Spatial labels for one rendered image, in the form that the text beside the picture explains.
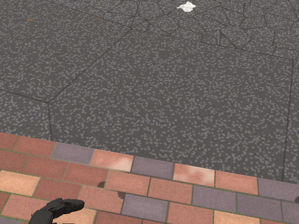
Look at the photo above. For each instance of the left robot hand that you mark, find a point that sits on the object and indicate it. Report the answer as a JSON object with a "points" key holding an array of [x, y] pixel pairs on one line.
{"points": [[54, 209]]}

